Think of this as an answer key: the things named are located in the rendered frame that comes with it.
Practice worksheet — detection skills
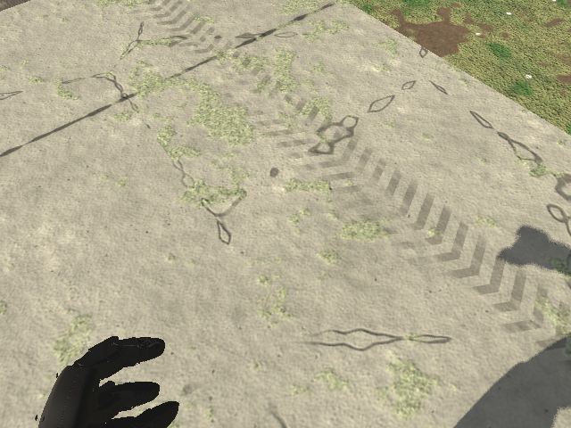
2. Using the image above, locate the robot left hand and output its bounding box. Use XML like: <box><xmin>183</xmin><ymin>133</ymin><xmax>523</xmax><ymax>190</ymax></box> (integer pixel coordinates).
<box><xmin>35</xmin><ymin>336</ymin><xmax>179</xmax><ymax>428</ymax></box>

